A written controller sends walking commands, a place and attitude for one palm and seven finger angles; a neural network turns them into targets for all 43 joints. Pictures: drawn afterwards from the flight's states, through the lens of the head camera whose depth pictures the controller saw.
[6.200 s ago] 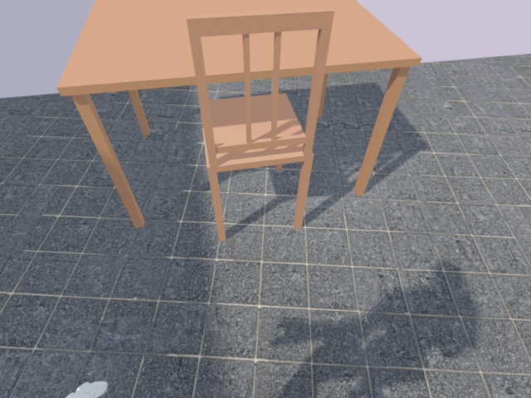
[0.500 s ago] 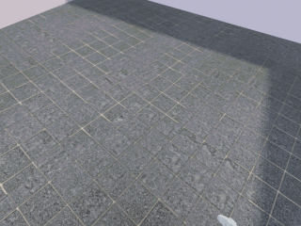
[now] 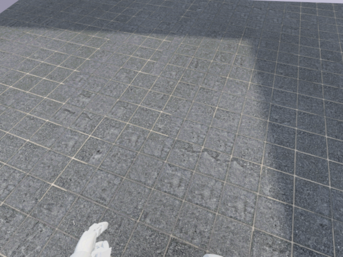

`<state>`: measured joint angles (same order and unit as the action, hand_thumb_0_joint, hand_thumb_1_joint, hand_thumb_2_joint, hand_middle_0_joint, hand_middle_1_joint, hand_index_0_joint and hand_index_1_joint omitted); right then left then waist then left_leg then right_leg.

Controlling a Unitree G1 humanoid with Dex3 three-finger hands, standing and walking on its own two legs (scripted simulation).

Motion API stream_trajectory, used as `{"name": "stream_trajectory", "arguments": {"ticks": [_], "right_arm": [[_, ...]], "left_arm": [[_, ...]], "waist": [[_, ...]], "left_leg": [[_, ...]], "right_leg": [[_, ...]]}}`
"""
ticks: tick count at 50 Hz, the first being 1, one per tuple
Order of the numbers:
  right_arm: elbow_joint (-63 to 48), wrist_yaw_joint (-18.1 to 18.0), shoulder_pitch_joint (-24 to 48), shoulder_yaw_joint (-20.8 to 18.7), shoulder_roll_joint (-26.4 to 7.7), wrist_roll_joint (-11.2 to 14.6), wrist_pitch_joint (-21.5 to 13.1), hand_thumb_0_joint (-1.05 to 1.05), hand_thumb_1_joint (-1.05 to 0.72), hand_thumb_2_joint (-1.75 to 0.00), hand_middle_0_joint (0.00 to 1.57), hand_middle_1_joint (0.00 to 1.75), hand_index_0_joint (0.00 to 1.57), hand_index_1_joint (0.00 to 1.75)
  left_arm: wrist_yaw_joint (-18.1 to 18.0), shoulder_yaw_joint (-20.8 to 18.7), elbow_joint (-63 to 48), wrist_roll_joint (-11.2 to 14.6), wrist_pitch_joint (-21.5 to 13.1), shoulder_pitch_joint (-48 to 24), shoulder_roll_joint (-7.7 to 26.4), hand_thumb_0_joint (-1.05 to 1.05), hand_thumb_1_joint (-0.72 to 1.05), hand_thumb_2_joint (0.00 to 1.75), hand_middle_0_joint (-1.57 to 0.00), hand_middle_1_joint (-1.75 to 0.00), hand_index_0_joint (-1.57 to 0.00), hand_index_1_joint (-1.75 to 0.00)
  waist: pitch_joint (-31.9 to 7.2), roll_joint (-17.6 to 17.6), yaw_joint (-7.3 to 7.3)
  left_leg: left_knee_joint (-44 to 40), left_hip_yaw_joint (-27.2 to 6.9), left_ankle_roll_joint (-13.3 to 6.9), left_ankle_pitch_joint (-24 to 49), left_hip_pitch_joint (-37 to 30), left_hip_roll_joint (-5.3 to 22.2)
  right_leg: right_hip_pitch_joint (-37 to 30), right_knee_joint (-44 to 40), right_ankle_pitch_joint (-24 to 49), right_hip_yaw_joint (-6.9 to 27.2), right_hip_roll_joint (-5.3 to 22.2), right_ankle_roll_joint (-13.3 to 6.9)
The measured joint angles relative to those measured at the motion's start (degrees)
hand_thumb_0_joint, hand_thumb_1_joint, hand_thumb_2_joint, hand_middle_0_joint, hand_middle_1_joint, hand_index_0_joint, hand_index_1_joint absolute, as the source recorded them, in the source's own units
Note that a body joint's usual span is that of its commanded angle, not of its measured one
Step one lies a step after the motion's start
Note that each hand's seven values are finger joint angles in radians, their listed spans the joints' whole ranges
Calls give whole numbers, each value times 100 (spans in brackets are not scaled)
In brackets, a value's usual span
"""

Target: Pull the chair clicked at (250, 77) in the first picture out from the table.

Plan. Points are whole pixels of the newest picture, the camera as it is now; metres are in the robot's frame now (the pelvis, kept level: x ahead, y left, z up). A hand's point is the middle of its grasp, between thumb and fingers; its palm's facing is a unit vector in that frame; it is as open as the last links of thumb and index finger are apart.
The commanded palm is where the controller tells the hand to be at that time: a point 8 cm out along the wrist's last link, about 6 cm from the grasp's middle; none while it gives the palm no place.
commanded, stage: turn to face it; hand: left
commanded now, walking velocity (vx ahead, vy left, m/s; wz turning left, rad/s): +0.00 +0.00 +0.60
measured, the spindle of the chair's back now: out of the picture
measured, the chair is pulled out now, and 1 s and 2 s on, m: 0.00 0.00 0.00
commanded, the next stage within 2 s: none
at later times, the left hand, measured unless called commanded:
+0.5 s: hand out of the picture +0.01 +0.28 -0.17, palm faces +0.32 -0.92 -0.25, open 7.3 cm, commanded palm none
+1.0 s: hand out of the picture +0.01 +0.19 -0.13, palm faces +0.55 -0.78 -0.29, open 7.4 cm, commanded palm none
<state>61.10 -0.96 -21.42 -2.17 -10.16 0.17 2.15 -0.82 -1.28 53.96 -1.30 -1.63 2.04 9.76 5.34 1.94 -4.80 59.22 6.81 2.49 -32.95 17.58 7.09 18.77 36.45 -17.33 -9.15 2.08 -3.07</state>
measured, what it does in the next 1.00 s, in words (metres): steps on the spot, turning left: left foot, then right foot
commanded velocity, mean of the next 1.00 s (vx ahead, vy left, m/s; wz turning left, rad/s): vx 0.00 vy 0.00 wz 0.60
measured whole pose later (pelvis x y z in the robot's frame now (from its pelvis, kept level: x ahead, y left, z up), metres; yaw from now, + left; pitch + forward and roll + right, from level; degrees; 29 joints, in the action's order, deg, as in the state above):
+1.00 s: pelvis +0.03 -0.02 +0.02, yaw +34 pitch +0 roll +2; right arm 53.1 1.5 -12.3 -6.0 -15.2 -1.2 4.4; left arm -1.6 -1.9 50.6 -0.9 1.2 10.4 9.5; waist 2.5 2.6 -1.6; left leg 60.6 -1.9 2.8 -23.3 30.5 -2.7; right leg 12.3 29.6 -17.6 -5.3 3.4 -1.2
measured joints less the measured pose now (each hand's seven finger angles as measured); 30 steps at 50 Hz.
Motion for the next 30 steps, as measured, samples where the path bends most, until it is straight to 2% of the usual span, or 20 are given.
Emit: {"name": "stream_trajectory", "arguments": {"ticks": [3,8,12,15,16,17,19,21,23,26,30], "right_arm": [[-17,28,141,19,113,-21,60,1,-91,-90,19,29,19,30],[-211,115,463,-19,208,-52,81,0,-91,-90,19,30,19,30],[-360,149,672,-102,119,-81,87,1,-93,-90,20,30,20,30],[-530,193,718,-153,-10,-98,21,1,-93,-90,20,30,20,30],[-584,196,724,-178,-45,-115,-23,1,-93,-90,20,30,20,30],[-630,188,754,-190,-56,-131,-58,1,-92,-90,20,30,20,30],[-699,156,810,-181,-69,-149,-106,1,-92,-90,20,30,20,30],[-742,104,822,-168,-83,-143,-126,0,-92,-90,20,30,20,30],[-760,69,832,-141,-99,-127,-137,0,-92,-90,20,30,20,30],[-777,64,832,-107,-106,-103,-152,0,-91,-90,20,30,20,30],[-788,93,821,-85,-84,-91,-141,0,-91,-90,20,30,20,30]], "left_arm": [[-54,61,63,4,63,33,-164,0,91,90,-20,-30,-20,-30],[-67,49,106,-6,157,163,-306,0,91,90,-20,-30,-21,-30],[-93,-85,73,-11,199,319,-225,0,91,89,-20,-30,-21,-30],[-103,-196,39,-5,270,473,-23,0,91,89,-20,-30,-21,-30],[-100,-240,38,16,317,530,62,0,91,90,-20,-30,-21,-30],[-107,-287,46,26,386,565,160,0,91,90,-20,-30,-21,-30],[-113,-374,79,6,505,639,332,0,91,90,-20,-30,-21,-30],[-94,-439,144,-17,553,694,444,0,92,90,-20,-30,-20,-30],[-64,-464,175,-19,547,754,517,1,92,90,-20,-30,-20,-30],[-51,-458,169,-1,531,844,582,1,92,90,-19,-30,-20,-29],[-66,-437,136,17,544,871,609,1,91,90,-19,-30,-20,-29]], "waist": [[-141,-46,13],[-206,-144,97],[-162,-244,239],[-156,-328,320],[-181,-374,317],[-166,-438,320],[-122,-508,372],[-112,-502,405],[-109,-467,437],[-143,-395,466],[-216,-341,465]], "left_leg": [[222,-227,58,289,396,-53],[-150,-143,132,692,718,-66],[-815,30,120,836,652,-105],[-1767,139,31,1423,332,-155],[-1830,130,-237,1308,353,-231],[-1720,106,-431,1218,447,-308],[-1748,96,-611,1215,468,-391],[-2057,52,-616,1414,376,-470],[-2449,-3,-636,1628,232,-559],[-2945,-130,-675,1908,39,-660],[-3276,-351,-672,2114,-97,-768]], "right_leg": [[-277,-325,82,-134,77,56],[-518,-569,120,-429,256,142],[-532,-421,3,-714,424,270],[-390,41,-261,-919,600,416],[-232,356,-444,-862,667,492],[-3,849,-896,-591,657,574],[490,1993,-1217,-11,510,644],[863,2811,-896,352,398,710],[1076,3197,-524,576,358,782],[1149,3199,-264,770,335,872],[1003,2784,-233,902,319,952]]}}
